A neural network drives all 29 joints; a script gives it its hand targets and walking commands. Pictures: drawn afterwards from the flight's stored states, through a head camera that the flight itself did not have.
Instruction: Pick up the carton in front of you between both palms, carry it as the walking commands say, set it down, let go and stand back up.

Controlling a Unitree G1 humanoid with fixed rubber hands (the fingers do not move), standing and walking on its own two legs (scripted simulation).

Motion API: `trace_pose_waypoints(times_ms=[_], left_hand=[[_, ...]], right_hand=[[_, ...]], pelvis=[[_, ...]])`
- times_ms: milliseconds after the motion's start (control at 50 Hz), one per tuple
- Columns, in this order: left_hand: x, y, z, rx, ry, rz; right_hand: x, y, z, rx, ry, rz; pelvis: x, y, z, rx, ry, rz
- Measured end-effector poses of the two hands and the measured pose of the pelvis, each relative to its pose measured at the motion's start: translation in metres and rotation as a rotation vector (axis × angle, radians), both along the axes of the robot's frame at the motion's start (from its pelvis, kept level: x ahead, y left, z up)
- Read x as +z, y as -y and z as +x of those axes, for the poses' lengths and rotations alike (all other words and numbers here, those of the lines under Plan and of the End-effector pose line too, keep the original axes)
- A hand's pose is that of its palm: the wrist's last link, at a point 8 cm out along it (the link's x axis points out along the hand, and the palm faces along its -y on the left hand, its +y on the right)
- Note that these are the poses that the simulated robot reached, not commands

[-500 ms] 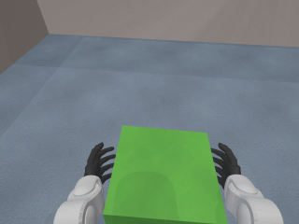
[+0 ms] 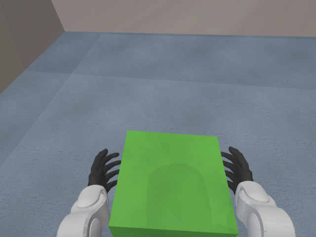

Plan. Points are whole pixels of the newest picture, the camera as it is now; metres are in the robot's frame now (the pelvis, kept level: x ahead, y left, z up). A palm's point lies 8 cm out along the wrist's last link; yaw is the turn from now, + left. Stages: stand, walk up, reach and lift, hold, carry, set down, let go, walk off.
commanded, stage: carry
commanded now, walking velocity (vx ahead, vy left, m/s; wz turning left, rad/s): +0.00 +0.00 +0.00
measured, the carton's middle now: (167, 197) +0.24 +0.01 -0.01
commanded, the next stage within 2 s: none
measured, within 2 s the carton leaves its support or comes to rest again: neither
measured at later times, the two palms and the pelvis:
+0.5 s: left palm (118, 118) +0.42 +0.13 +0.07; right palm (231, 122) +0.39 -0.17 +0.07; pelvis +0.18 +0.01 -0.01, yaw -4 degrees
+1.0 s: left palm (135, 113) +0.44 +0.09 +0.07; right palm (244, 115) +0.42 -0.21 +0.06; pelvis +0.20 -0.04 -0.01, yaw -3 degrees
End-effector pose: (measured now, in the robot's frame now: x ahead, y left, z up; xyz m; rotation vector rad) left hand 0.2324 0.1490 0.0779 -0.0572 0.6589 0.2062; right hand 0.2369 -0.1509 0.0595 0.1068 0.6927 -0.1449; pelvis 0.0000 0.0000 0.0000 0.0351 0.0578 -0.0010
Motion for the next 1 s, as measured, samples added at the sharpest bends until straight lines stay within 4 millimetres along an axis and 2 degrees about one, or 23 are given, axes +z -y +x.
trace_pose_waypoints(times_ms=[80, 160, 220, 300, 400, 480, 620, 740, 800, 900, 1000], left_hand=[[0.007, 0.002, 0.043, -0.028, 0.048, -0.009], [0.003, -0.002, 0.085, -0.057, 0.097, -0.042], [-0.002, -0.004, 0.114, -0.051, 0.093, -0.081], [-0.002, -0.001, 0.146, -0.067, 0.071, -0.08], [-0.006, 0.009, 0.175, -0.108, 0.022, -0.049], [-0.005, 0.016, 0.187, -0.121, 0.017, -0.041], [0.016, 0.025, 0.198, -0.102, 0.078, -0.034], [0.028, 0.032, 0.203, -0.09, 0.071, -0.028], [0.031, 0.04, 0.205, -0.09, 0.081, -0.025], [0.013, 0.058, 0.213, -0.106, 0.071, -0.001], [-0.009, 0.06, 0.208, -0.088, -0.026, -0.007]], right_hand=[[0.011, 0.002, 0.036, -0.028, 0.047, -0.011], [0.017, -0.002, 0.073, -0.055, 0.093, -0.038], [0.022, -0.004, 0.101, -0.051, 0.089, -0.077], [0.024, -0.001, 0.129, -0.067, 0.069, -0.077], [0.011, 0.009, 0.145, -0.107, 0.021, -0.051], [0.008, 0.015, 0.154, -0.125, 0.017, -0.028], [0.027, 0.025, 0.171, -0.11, 0.078, -0.017], [0.037, 0.033, 0.179, -0.096, 0.07, -0.019], [0.039, 0.041, 0.181, -0.091, 0.078, -0.024], [0.02, 0.059, 0.188, -0.096, 0.069, -0.017], [-0.001, 0.059, 0.188, -0.075, -0.027, -0.013]], pelvis=[[-0.002, -0.004, 0.045, -0.01, 0.021, -0.007], [-0.016, -0.01, 0.093, -0.023, 0.043, -0.039], [-0.019, -0.01, 0.121, -0.034, 0.028, -0.007], [-0.017, -0.011, 0.145, -0.068, 0.002, -0.004], [-0.016, -0.012, 0.165, -0.073, -0.026, -0.011], [-0.014, -0.009, 0.176, -0.074, -0.036, -0.01], [-0.005, 0.003, 0.19, -0.079, -0.033, -0.001], [0.006, 0.014, 0.203, -0.066, 0.004, -0.004], [0.005, 0.022, 0.204, -0.079, 0.015, 0.003], [-0.013, 0.036, 0.199, -0.058, -0.001, 0.004], [-0.013, 0.042, 0.199, -0.047, 0.002, 0.004]])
